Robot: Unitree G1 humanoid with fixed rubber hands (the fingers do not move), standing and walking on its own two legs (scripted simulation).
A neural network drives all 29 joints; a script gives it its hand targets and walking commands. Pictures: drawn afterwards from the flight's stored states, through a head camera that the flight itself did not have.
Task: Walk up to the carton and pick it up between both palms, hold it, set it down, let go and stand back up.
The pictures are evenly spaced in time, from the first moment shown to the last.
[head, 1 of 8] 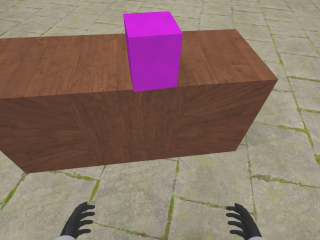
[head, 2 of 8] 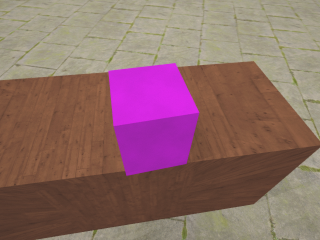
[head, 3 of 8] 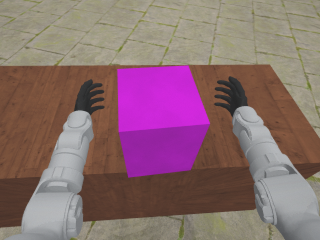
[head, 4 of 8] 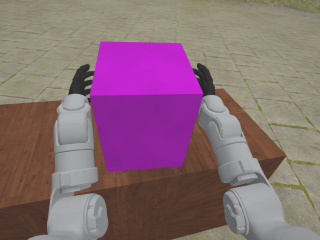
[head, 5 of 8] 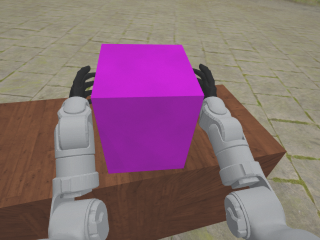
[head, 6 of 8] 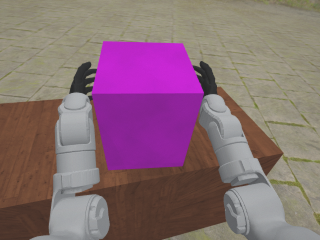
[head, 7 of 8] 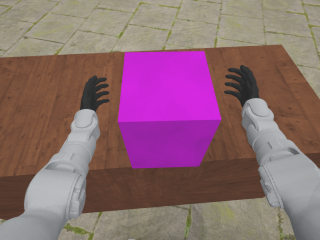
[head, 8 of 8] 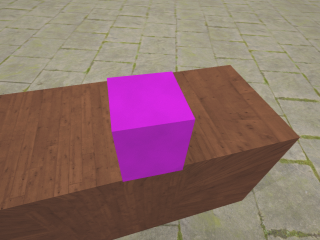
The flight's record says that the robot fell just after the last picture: no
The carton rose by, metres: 0.18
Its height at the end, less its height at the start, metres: +0.00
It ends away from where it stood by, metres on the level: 0.02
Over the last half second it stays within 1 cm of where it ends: yes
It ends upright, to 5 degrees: yes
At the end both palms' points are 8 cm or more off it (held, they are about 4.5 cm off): yes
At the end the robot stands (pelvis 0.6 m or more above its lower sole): yes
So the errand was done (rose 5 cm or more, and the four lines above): yes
